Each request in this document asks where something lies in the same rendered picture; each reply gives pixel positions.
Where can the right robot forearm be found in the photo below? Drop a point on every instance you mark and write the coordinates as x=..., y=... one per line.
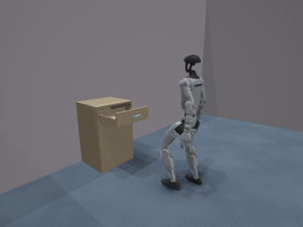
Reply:
x=199, y=111

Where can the right robot thigh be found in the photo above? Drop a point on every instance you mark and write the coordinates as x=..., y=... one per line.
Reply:
x=191, y=150

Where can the left robot forearm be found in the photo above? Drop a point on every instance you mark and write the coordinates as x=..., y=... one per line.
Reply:
x=189, y=116

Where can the drawer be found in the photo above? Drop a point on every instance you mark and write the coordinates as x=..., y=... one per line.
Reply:
x=120, y=117

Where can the left robot hand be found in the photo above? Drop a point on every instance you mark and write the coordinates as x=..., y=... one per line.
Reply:
x=185, y=137

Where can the cabinet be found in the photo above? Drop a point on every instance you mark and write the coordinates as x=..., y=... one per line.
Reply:
x=103, y=147

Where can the handle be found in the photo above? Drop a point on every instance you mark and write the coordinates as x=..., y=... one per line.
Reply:
x=136, y=116

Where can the left robot foot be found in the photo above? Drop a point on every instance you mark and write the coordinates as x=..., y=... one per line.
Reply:
x=176, y=183

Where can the robot right upper arm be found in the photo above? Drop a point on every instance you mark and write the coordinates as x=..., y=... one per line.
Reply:
x=202, y=97

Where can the robot left upper arm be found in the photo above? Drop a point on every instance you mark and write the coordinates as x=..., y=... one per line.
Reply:
x=185, y=86

